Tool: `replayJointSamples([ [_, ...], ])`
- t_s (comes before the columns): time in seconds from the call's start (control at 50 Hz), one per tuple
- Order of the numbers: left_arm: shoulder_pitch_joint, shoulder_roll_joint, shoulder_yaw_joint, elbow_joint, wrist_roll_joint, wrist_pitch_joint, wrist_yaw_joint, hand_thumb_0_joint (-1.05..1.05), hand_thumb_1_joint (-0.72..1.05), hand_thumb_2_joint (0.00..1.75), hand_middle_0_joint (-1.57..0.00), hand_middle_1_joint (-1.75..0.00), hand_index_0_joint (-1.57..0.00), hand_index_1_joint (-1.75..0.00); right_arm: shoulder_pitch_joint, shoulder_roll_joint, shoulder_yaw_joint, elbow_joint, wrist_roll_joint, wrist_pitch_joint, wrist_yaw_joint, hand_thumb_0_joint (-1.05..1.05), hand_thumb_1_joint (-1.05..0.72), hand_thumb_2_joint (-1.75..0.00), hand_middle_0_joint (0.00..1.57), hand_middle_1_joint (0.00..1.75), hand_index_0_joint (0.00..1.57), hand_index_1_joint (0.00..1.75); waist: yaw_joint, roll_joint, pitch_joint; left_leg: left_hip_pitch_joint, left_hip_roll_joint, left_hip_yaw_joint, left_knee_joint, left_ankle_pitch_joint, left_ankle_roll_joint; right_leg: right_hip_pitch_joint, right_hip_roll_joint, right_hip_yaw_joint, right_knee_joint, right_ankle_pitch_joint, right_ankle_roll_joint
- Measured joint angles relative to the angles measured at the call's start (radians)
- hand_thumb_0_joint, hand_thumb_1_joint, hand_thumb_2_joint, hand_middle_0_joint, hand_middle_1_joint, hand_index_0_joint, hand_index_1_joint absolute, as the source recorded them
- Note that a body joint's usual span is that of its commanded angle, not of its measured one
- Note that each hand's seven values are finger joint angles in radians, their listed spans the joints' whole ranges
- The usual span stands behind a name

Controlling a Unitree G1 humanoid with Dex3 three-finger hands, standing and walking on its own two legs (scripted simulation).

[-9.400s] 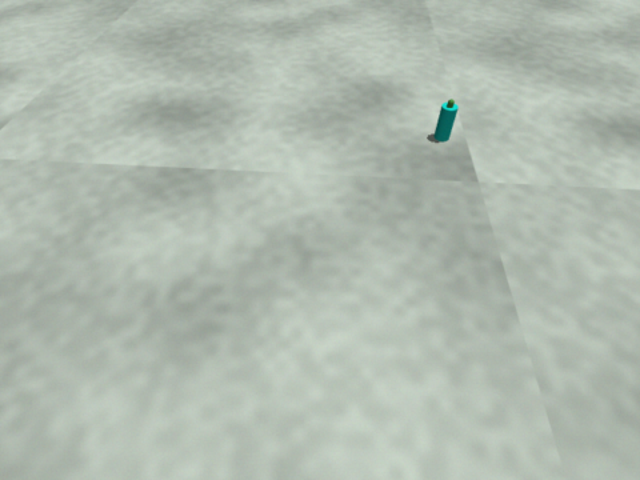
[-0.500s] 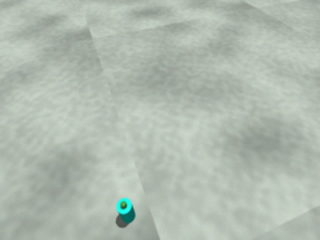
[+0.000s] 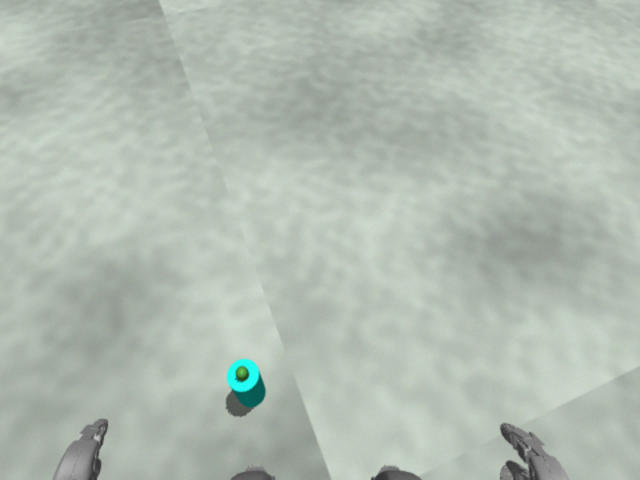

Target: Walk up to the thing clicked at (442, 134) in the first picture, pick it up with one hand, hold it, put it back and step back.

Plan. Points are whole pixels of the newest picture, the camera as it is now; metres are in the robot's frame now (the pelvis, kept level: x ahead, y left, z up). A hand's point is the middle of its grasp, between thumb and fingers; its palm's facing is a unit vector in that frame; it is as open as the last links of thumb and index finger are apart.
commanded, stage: go down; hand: left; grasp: from the side
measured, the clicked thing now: (246, 382) +0.39 +0.18 -0.62
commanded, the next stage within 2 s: none
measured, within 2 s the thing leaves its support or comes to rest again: neither
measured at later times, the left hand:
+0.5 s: hand out of the picture +0.15 +0.27 -0.15, palm faces +0.06 -0.95 -0.31, open 17.4 cm
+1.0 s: hand (125, 415) +0.24 +0.32 -0.24, palm faces +0.10 -0.97 -0.21, open 17.3 cm
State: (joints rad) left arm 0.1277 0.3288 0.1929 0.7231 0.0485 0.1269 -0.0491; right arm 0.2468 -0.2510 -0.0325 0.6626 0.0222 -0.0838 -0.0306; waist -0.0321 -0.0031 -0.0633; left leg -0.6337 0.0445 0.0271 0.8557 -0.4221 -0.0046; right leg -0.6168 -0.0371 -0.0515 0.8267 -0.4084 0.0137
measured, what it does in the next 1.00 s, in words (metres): lowers itself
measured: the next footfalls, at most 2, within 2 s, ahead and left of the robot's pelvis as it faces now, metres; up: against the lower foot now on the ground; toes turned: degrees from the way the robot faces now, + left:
none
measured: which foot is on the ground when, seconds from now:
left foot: down 0.00-1.00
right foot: down 0.00-1.00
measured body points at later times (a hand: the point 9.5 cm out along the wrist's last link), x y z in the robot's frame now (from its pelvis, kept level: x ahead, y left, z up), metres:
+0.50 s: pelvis +0.00 +0.00 -0.04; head +0.08 +0.03 +0.40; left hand +0.14 +0.32 -0.13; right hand +0.17 -0.24 -0.12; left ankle +0.00 +0.12 -0.70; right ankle +0.00 -0.13 -0.70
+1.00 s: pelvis -0.05 +0.00 -0.17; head +0.10 +0.03 +0.26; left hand +0.24 +0.37 -0.22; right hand +0.12 -0.27 -0.26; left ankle +0.00 +0.12 -0.70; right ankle +0.00 -0.13 -0.70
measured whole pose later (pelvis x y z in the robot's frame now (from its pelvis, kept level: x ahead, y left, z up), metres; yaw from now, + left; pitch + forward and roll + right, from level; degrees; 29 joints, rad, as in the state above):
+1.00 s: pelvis -0.05 +0.00 -0.17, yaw -1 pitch +28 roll -4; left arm -0.13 0.53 0.47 0.70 -0.11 -0.18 -0.36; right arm 0.15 -0.29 0.00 0.62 0.00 -0.20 -0.06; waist -0.05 -0.01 -0.17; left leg -1.50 0.06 -0.04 1.65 -0.66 0.00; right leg -1.46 -0.04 -0.07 1.61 -0.64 0.01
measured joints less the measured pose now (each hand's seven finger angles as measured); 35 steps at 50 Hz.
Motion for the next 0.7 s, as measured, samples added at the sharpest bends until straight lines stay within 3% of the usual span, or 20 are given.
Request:
replayJointSamples([
  [0.16, 0.094, -0.003, -0.002, -0.194, -0.003, 0.061, -0.004, 0.00, -0.48, 0.05, -0.09, -0.09, -0.09, -0.09, -0.026, 0.009, 0.011, -0.050, -0.002, -0.025, -0.019, 0.01, -0.86, -0.88, 0.20, 0.30, 0.21, 0.30, 0.001, -0.005, -0.032, -0.081, 0.004, -0.013, 0.110, -0.058, 0.002, -0.069, 0.001, -0.008, 0.094, -0.052, 0.004],
  [0.38, 0.173, 0.010, 0.010, -0.349, -0.031, 0.139, -0.009, 0.00, -0.56, 0.05, -0.09, -0.09, -0.08, -0.09, -0.033, 0.020, 0.028, -0.106, -0.012, -0.063, -0.040, 0.01, -0.85, -0.88, 0.20, 0.30, 0.21, 0.30, -0.009, 0.006, -0.059, -0.185, 0.008, -0.035, 0.219, -0.104, 0.003, -0.159, 0.002, -0.024, 0.186, -0.094, 0.005],
  [0.6, 0.210, 0.016, 0.043, -0.423, -0.053, 0.118, -0.024, 0.00, -0.53, 0.07, -0.08, -0.08, -0.08, -0.09, -0.021, 0.027, 0.030, -0.126, -0.019, -0.073, -0.043, 0.01, -0.88, -0.89, 0.20, 0.30, 0.21, 0.30, -0.012, 0.008, -0.071, -0.290, 0.012, -0.045, 0.316, -0.131, 0.002, -0.261, 0.004, -0.029, 0.282, -0.122, 0.001],
  [0.7, 0.149, 0.037, 0.081, -0.346, -0.070, 0.057, -0.049, 0.00, -0.51, 0.07, -0.08, -0.07, -0.07, -0.08, -0.027, 0.016, 0.033, -0.127, -0.023, -0.098, -0.045, 0.01, -0.90, -0.90, 0.20, 0.30, 0.21, 0.30, -0.011, 0.006, -0.075, -0.371, 0.011, -0.053, 0.381, -0.140, 0.001, -0.341, 0.001, -0.033, 0.349, -0.135, -0.002],
])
